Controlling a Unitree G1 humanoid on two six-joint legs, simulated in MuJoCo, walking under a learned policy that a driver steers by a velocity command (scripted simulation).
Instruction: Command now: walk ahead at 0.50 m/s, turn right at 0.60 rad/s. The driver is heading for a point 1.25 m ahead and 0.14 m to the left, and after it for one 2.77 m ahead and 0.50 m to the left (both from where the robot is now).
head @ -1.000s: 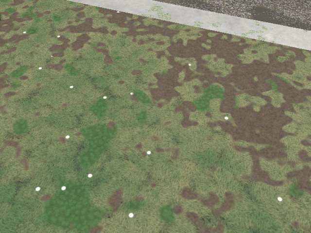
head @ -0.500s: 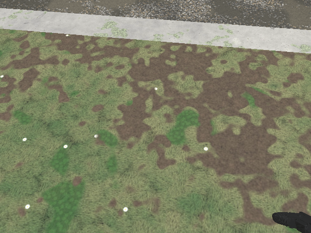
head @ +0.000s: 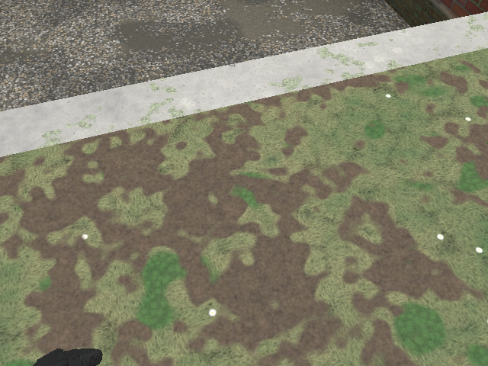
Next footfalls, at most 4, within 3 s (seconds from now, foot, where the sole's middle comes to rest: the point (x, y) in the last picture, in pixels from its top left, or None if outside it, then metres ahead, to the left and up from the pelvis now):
0.12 right None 0.24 -0.13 -0.78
0.64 left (212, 329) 0.57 0.06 -0.78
1.14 right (293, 244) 0.81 -0.21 -0.78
1.64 left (191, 194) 1.04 0.10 -0.78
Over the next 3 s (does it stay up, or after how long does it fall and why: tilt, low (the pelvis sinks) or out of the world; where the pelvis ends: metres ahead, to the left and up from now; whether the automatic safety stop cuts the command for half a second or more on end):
stays up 1.14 0.04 0.00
